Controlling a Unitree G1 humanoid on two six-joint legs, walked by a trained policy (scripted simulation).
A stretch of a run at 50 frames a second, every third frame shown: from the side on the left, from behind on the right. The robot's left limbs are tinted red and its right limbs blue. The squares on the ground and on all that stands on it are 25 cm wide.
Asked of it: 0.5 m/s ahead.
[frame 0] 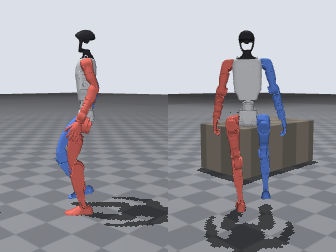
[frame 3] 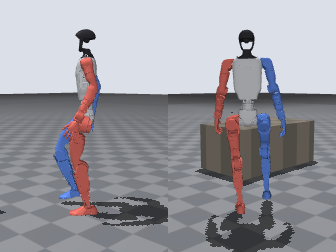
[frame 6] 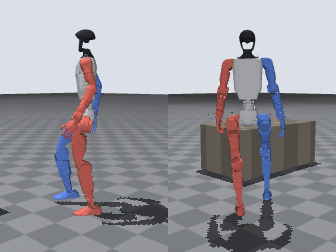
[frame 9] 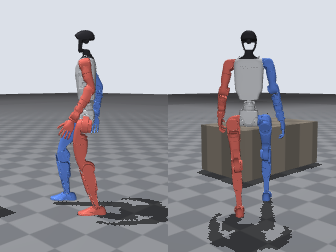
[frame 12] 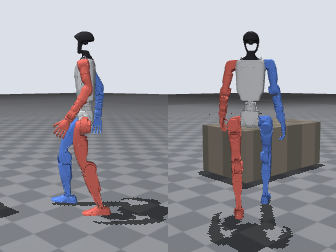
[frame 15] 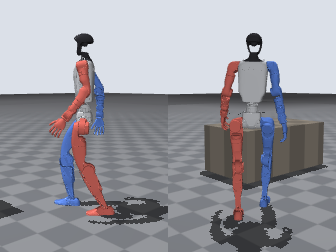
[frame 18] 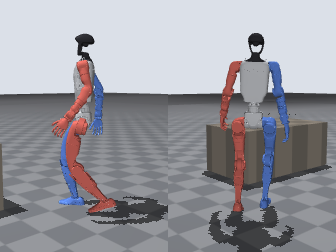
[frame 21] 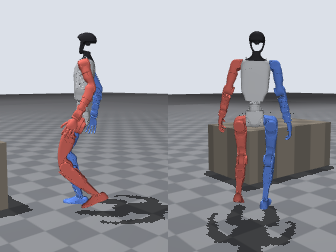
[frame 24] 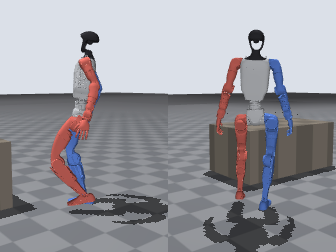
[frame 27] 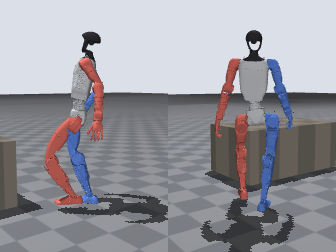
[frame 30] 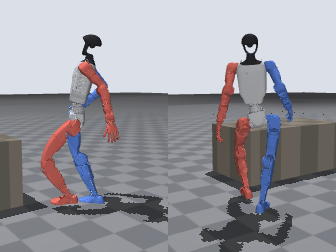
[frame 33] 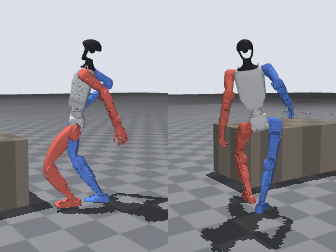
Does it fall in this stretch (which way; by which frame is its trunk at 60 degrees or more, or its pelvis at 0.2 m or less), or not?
no
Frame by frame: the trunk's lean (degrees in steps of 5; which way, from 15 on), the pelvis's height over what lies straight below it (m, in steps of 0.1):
0: 0, 0.8
3: 0, 0.8
6: 0, 0.8
9: 0, 0.8
12: 0, 0.8
15: 0, 0.8
18: 0, 0.8
21: 5, 0.8
24: 10, 0.8
27: 10, 0.8
30: 15 backward, 0.7
33: 20 backward and to its left, 0.7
